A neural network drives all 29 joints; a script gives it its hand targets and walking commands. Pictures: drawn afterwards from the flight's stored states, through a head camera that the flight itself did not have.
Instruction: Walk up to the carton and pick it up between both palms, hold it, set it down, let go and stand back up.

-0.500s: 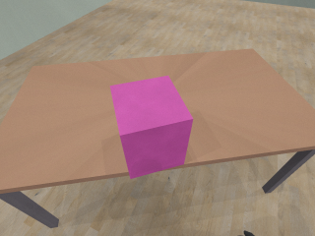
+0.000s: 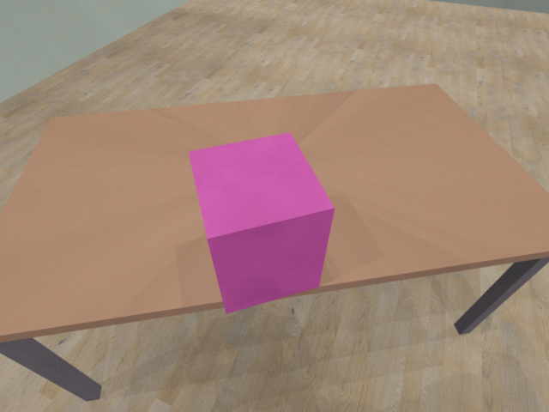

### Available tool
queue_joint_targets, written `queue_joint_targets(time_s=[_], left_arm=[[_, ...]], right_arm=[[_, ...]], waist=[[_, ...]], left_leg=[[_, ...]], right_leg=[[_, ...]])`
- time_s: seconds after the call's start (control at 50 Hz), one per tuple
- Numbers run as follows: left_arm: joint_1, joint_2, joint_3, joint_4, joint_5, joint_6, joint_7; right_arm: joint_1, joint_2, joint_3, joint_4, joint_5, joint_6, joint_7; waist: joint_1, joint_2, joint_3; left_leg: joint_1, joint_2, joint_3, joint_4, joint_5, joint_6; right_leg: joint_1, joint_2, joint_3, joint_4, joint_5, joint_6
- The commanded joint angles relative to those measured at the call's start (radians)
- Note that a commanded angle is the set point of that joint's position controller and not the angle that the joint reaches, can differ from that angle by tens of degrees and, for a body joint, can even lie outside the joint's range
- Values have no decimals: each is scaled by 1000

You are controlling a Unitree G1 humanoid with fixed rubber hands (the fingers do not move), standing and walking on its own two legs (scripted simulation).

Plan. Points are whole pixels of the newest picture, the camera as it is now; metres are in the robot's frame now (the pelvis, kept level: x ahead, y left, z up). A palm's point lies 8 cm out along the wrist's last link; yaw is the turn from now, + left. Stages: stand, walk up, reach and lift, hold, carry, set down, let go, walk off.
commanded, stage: stand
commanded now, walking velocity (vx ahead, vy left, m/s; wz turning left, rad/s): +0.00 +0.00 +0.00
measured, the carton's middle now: (258, 223) +0.47 +0.04 -0.03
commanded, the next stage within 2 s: walk up in 0.38 s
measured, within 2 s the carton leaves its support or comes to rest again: neither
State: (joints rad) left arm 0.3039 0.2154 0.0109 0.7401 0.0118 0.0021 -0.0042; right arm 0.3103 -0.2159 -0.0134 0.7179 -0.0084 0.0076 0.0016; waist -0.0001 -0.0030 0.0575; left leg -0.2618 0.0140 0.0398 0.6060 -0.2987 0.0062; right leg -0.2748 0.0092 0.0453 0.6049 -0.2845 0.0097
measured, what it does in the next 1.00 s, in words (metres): stands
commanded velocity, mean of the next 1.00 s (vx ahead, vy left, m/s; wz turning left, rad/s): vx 0.00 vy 0.00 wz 0.00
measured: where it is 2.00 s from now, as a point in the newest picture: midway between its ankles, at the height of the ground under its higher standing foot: outside the picture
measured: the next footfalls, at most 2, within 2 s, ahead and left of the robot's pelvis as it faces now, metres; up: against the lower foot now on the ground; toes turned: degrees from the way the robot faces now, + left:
none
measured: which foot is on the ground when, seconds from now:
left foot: down 0.00-1.00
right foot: down 0.00-1.00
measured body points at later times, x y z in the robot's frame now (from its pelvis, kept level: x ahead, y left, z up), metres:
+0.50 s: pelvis +0.01 +0.00 +0.00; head +0.01 +0.00 +0.45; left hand +0.09 +0.25 -0.13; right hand +0.09 -0.24 -0.12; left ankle +0.02 +0.11 -0.73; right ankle +0.03 -0.13 -0.73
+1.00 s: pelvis +0.03 -0.01 +0.00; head +0.04 -0.01 +0.45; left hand +0.09 +0.24 -0.13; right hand +0.09 -0.25 -0.13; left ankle +0.02 +0.11 -0.73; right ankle +0.03 -0.13 -0.73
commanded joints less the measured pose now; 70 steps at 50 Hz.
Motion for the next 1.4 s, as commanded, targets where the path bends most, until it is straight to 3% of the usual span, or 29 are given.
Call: queue_joint_targets(time_s=[0.0, 0.06, 0.1, 0.14, 0.22, 0.34, 0.38, 0.46, 0.54, 0.58, 0.62, 0.68, 0.74, 0.82, 0.88, 0.94, 1.0, 1.04, 1.12, 1.18, 1.24, 1.32, 1.38], left_arm=[[3, 143, 43, -110, 0, -34, 8], [-1, 141, 44, -110, 1, -31, 8], [5, 143, 42, -106, -4, -30, 8], [8, 143, 41, -101, -1, -30, 8], [13, 143, 39, -92, -2, -32, 13], [12, 151, 38, -79, -7, -28, 14], [5, 146, 36, -76, -6, -28, 15], [5, 151, 40, -71, -3, -24, 15], [8, 146, 38, -65, -5, -23, 17], [16, 138, 43, -57, 16, -17, 13], [23, 126, 42, -51, 17, -16, 11], [31, 133, 41, -44, 9, -26, 10], [15, 156, 40, -43, 4, -29, 14], [10, 154, 32, -35, 3, -27, 18], [14, 149, 31, -30, 3, -20, 18], [2, 152, 30, -23, -2, -15, 19], [0, 158, 29, -14, 0, -13, 20], [-4, 159, 29, -14, -2, -14, 20], [-19, 158, 30, -9, 3, -13, 21], [-25, 159, 30, -7, -1, -10, 19], [-24, 163, 27, -4, -1, -10, 18], [-29, 173, 31, -3, -1, -8, 19], [-35, 170, 28, -1, -4, -9, 18]], right_arm=[[10, -148, -50, -98, -2, -31, -9], [10, -146, -48, -92, 1, -30, -10], [10, -149, -47, -91, 1, -29, -9], [6, -149, -48, -85, 1, -29, -9], [6, -151, -47, -83, 3, -31, -12], [6, -149, -47, -72, 1, -27, -13], [14, -149, -44, -71, 2, -26, -13], [14, -155, -43, -55, 3, -25, -14], [10, -153, -41, -50, 4, -23, -15], [48, -166, -43, -52, -2, -31, -14], [35, -177, -48, -55, -4, -34, -17], [30, -161, -42, -60, -4, -37, -18], [65, -148, -37, -57, -6, -38, -15], [87, -153, -34, -51, -5, -45, -19], [86, -158, -34, -58, -4, -40, -22], [86, -148, -31, -50, -7, -35, -26], [91, -154, -34, -49, -4, -34, -26], [99, -154, -34, -45, -6, -34, -27], [89, -147, -32, -47, -2, -37, -28], [81, -145, -34, -50, -5, -35, -28], [81, -156, -39, -47, -6, -37, -28], [85, -146, -36, -46, -5, -36, -30], [84, -142, -33, -46, -6, -38, -31]], waist=[[-5, -1, -34], [-3, 21, -16], [-2, -5, -21], [1, 4, -19], [-1, 0, -25], [-2, -3, -39], [-7, -23, -37], [-5, 10, -35], [-4, 5, -2], [-2, 26, -28], [10, 17, 13], [14, 33, 35], [-4, -7, -9], [-5, -12, -53], [-2, 10, -84], [-3, -17, -32], [-4, 22, -13], [-3, 0, -34], [1, 25, -40], [5, -16, -16], [4, 15, 1], [3, -13, -28], [-1, 2, -33]], left_leg=[[-6, 79, -123, -164, 7, 28], [-18, 80, -122, -170, 8, 29], [-23, 81, -125, -177, -9, 30], [-23, 81, -125, -178, -9, 27], [-1, 88, -124, -172, 71, 31], [27, 86, -108, -162, 94, 29], [30, 85, -100, -159, 76, 25], [9, 87, -106, -183, 46, 30], [-2, 90, -106, -189, 39, 29], [-34, 108, -166, -252, -152, 46], [-75, 117, -185, -275, -203, 49], [-74, 85, -152, -231, -95, 33], [0, 59, -117, -177, 16, 24], [48, 73, -129, -144, 211, 30], [51, 72, -133, -137, 197, 30], [40, 65, -134, -133, 204, 27], [20, 61, -140, -136, 199, 27], [33, 59, -140, -130, 218, 25], [25, 55, -152, -129, 218, 24], [8, 52, -158, -132, 191, 25], [3, 45, -163, -136, 204, 22], [11, 36, -180, -116, 189, 20], [12, 31, -179, -110, 201, 14]], right_leg=[[-12, -72, 99, -133, 58, -43], [-10, -72, 95, -130, 57, -43], [-14, -72, 97, -139, 40, -47], [-7, -73, 97, -136, 52, -45], [3, -71, 95, -123, 129, -38], [-8, -74, 100, -128, 139, -39], [-9, -75, 105, -133, 129, -38], [7, -69, 104, -133, 113, -38], [-12, -67, 109, -145, 113, -35], [12, -34, 68, -113, -33, -36], [9, -32, 59, -108, -38, -30], [0, -55, 86, -143, 17, -42], [-14, -73, 95, -165, 41, -52], [25, -78, 70, -123, 217, -53], [48, -76, 55, -120, 194, -53], [19, -84, 57, -134, 191, -55], [21, -87, 54, -139, 175, -57], [41, -86, 48, -137, 186, -57], [59, -92, 38, -143, 178, -56], [48, -95, 37, -158, 144, -58], [44, -96, 17, -159, 145, -55], [55, -105, 18, -180, 106, -64], [66, -117, 14, -183, 117, -72]])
